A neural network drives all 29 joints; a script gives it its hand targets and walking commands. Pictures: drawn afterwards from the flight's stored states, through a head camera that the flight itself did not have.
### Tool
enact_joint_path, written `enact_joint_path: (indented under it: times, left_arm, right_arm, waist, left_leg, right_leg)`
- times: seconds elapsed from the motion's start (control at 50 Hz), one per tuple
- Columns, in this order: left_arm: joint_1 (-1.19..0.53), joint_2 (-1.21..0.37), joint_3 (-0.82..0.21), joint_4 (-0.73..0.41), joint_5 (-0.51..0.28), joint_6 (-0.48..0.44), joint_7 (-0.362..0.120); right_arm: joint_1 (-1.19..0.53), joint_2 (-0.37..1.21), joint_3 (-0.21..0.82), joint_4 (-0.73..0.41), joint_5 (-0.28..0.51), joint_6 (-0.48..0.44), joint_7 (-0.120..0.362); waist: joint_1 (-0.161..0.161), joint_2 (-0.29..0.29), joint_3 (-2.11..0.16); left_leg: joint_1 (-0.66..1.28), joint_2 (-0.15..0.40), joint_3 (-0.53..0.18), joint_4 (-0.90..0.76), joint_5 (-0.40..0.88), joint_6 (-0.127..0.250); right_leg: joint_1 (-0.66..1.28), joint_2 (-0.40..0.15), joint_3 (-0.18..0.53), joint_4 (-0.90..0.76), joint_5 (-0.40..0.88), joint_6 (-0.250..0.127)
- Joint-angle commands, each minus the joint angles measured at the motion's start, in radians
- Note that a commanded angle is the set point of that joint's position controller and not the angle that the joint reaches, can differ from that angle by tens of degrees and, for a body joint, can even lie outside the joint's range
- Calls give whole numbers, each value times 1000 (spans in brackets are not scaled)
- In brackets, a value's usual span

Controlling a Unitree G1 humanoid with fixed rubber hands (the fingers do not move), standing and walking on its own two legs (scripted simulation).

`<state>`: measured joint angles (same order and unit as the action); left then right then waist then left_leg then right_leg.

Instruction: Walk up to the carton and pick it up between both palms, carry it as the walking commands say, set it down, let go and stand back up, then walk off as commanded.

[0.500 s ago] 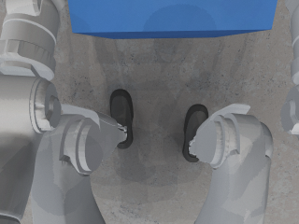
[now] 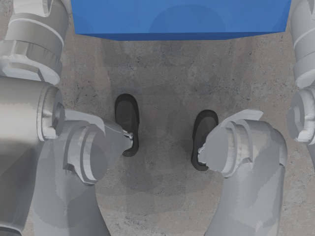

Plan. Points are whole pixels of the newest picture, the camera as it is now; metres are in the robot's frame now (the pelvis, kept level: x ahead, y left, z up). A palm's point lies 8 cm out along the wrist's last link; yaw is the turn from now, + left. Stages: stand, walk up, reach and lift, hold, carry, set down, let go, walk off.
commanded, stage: reach and lift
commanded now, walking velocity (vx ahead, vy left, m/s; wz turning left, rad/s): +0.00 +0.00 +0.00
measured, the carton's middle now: out of the picture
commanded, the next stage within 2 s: none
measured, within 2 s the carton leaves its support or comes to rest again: leaves its support in 0.88 s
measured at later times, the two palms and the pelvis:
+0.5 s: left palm out of the picture +0.57 +0.16 -0.18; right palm out of the picture +0.56 -0.22 -0.18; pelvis +0.00 +0.00 +0.00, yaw +0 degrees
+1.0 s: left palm out of the picture +0.57 +0.16 -0.16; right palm out of the picture +0.57 -0.22 -0.15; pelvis +0.00 +0.00 +0.00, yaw +0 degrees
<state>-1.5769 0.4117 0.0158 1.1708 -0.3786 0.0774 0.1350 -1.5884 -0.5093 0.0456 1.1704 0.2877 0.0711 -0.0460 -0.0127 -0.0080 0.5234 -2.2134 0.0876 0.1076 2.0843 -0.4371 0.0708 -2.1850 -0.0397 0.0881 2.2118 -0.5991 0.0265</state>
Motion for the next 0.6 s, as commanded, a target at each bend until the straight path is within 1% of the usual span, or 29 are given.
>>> enact_joint_path:
  times: [0.0,0.02,0.04,0.06,0.08,0.1,0.12,0.14,0.16,0.18,0.2,0.22,0.24,0.26,0.28,0.3,0.32,0.34,0.36,0.38,0.4,0.42,0.44,0.48,0.5,0.52,0.54,0.56,0.58]
  left_arm:
    - [-408,-106,-70,-103,-21,-51,-10]
    - [-409,-75,-51,-99,5,-53,-8]
    - [-406,-99,-58,-132,-3,-47,-3]
    - [-381,-149,-75,-79,0,-50,-11]
    - [-441,-146,-98,-160,-30,-57,-18]
    - [-444,-182,-104,-121,-5,-45,-21]
    - [-479,-172,-85,-168,-9,-51,-30]
    - [-489,-237,-122,-154,-21,-50,-37]
    - [-509,-307,-149,-165,-30,-44,-51]
    - [-543,-305,-140,-197,-24,-45,-62]
    - [-551,-303,-131,-227,-25,-55,-66]
    - [-592,-387,-146,-213,-27,-47,-84]
    - [-586,-386,-127,-175,-9,-41,-92]
    - [-605,-492,-120,-212,11,-29,-122]
    - [-550,-553,-129,-117,5,-13,-139]
    - [-553,-609,-120,-165,16,-11,-165]
    - [-576,-651,-126,-165,14,1,-191]
    - [-591,-698,-132,-191,26,9,-209]
    - [-620,-726,-146,-211,4,12,-225]
    - [-574,-757,-131,-196,21,26,-230]
    - [-613,-756,-129,-242,9,24,-235]
    - [-561,-778,-103,-203,30,35,-241]
    - [-563,-781,-128,-201,30,45,-247]
    - [-594,-792,-111,-248,51,49,-265]
    - [-576,-838,-144,-232,31,59,-270]
    - [-593,-869,-152,-249,16,56,-273]
    - [-590,-858,-127,-249,24,58,-272]
    - [-574,-864,-137,-248,27,59,-278]
    - [-594,-873,-151,-257,8,53,-274]
  right_arm:
    - [-438,54,45,-125,53,-52,-19]
    - [-393,109,57,-72,72,-32,-7]
    - [-425,65,51,-148,60,-50,-10]
    - [-415,119,76,-115,73,-47,0]
    - [-450,138,71,-140,76,-49,3]
    - [-473,108,61,-155,64,-49,3]
    - [-464,183,78,-153,71,-47,10]
    - [-496,186,69,-148,69,-47,18]
    - [-485,277,99,-112,77,-37,29]
    - [-498,264,79,-148,38,-37,36]
    - [-472,316,72,-130,49,-29,43]
    - [-530,385,93,-154,47,-29,63]
    - [-540,415,93,-151,61,-21,76]
    - [-565,509,117,-177,42,-17,104]
    - [-551,544,122,-135,42,-6,125]
    - [-539,645,114,-163,26,1,151]
    - [-593,650,99,-231,4,0,167]
    - [-539,700,69,-168,-23,15,181]
    - [-547,714,71,-201,-24,19,189]
    - [-544,737,56,-200,-31,27,205]
    - [-611,737,104,-266,-10,24,214]
    - [-566,755,91,-232,-25,31,222]
    - [-554,760,85,-196,-28,42,234]
    - [-515,814,77,-196,-43,59,251]
    - [-573,801,83,-242,-36,47,255]
    - [-596,790,99,-261,-34,43,256]
    - [-577,819,92,-250,-32,57,265]
    - [-550,814,98,-262,-30,53,271]
    - [-553,819,96,-248,-34,52,262]
  waist:
    - [-46,-90,-1413]
    - [0,-87,-1406]
    - [-16,-73,-1456]
    - [-16,-84,-1406]
    - [-41,-96,-1449]
    - [-59,-76,-1427]
    - [-29,-95,-1433]
    - [-52,-70,-1424]
    - [-46,-50,-1395]
    - [-77,-73,-1406]
    - [-54,-68,-1410]
    - [-55,-60,-1383]
    - [-35,-81,-1372]
    - [-3,-90,-1355]
    - [-21,-100,-1309]
    - [-29,-100,-1265]
    - [-37,-99,-1251]
    - [-74,-87,-1253]
    - [-97,-84,-1262]
    - [-77,-64,-1244]
    - [-36,-100,-1271]
    - [-52,-106,-1274]
    - [-58,-81,-1231]
    - [-28,-88,-1211]
    - [-70,-57,-1235]
    - [-71,-46,-1246]
    - [-64,-85,-1237]
    - [-65,-65,-1252]
    - [-84,-92,-1240]
  left_leg:
    - [805,-123,-116,-38,313,-67]
    - [845,-119,-127,-51,321,-62]
    - [854,-127,-122,-44,333,-69]
    - [839,-123,-124,-59,306,-64]
    - [844,-120,-134,-57,312,-61]
    - [844,-130,-131,-58,298,-68]
    - [858,-127,-129,-50,307,-62]
    - [857,-134,-132,-55,302,-66]
    - [836,-131,-123,-69,270,-64]
    - [861,-137,-132,-45,300,-71]
    - [832,-136,-108,-44,292,-71]
    - [831,-141,-126,-58,281,-67]
    - [862,-133,-128,-62,268,-62]
    - [819,-140,-118,-53,259,-62]
    - [817,-138,-126,-44,237,-59]
    - [773,-147,-120,-56,224,-54]
    - [777,-149,-124,-35,230,-53]
    - [748,-154,-115,-42,236,-62]
    - [781,-147,-122,-19,242,-60]
    - [770,-157,-126,-36,241,-61]
    - [760,-152,-120,-21,252,-56]
    - [763,-151,-120,-28,258,-56]
    - [751,-148,-117,-23,235,-62]
    - [715,-156,-110,-30,205,-49]
    - [757,-150,-128,-23,240,-50]
    - [765,-156,-114,-6,253,-61]
    - [743,-153,-117,-13,244,-53]
    - [736,-158,-117,-16,250,-50]
    - [735,-152,-132,-18,256,-51]
  right_leg:
    - [460,38,-128,-209,296,-35]
    - [445,35,-127,-201,301,-27]
    - [482,39,-136,-202,310,-31]
    - [447,36,-129,-206,297,-33]
    - [487,43,-139,-196,315,-35]
    - [463,38,-147,-199,309,-31]
    - [481,48,-136,-197,302,-35]
    - [449,40,-134,-207,302,-42]
    - [451,49,-131,-210,275,-50]
    - [433,52,-135,-197,287,-46]
    - [479,59,-132,-202,312,-44]
    - [451,55,-127,-194,291,-42]
    - [436,54,-131,-201,263,-40]
    - [435,56,-115,-209,255,-46]
    - [418,61,-133,-195,228,-41]
    - [391,69,-137,-193,231,-45]
    - [379,72,-128,-200,219,-51]
    - [392,71,-141,-188,257,-54]
    - [379,75,-128,-194,243,-57]
    - [353,74,-146,-173,237,-58]
    - [376,69,-134,-173,242,-58]
    - [387,75,-156,-166,257,-50]
    - [352,69,-149,-178,223,-52]
    - [352,80,-135,-180,201,-61]
    - [323,75,-152,-157,222,-63]
    - [355,81,-143,-167,225,-69]
    - [340,78,-147,-168,217,-63]
    - [357,83,-146,-164,247,-69]
    - [368,81,-145,-154,254,-66]
